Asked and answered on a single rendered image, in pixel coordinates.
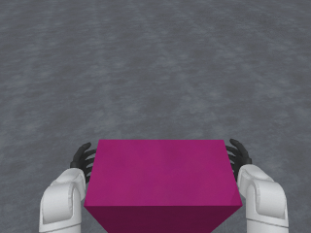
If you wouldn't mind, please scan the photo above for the robot right hand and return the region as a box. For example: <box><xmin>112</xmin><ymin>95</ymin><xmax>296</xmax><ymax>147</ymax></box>
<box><xmin>225</xmin><ymin>139</ymin><xmax>253</xmax><ymax>182</ymax></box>

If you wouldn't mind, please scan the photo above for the carton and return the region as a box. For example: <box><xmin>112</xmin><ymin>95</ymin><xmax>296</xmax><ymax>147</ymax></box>
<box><xmin>84</xmin><ymin>139</ymin><xmax>243</xmax><ymax>233</ymax></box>

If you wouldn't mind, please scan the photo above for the robot left forearm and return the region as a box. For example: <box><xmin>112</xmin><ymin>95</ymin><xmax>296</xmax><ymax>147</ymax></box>
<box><xmin>39</xmin><ymin>168</ymin><xmax>86</xmax><ymax>233</ymax></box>

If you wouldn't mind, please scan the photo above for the robot right forearm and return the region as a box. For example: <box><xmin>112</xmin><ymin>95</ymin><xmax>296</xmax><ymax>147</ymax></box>
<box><xmin>237</xmin><ymin>164</ymin><xmax>289</xmax><ymax>233</ymax></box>

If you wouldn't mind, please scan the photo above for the robot left hand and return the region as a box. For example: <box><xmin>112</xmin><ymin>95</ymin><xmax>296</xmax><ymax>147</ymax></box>
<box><xmin>70</xmin><ymin>142</ymin><xmax>97</xmax><ymax>183</ymax></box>

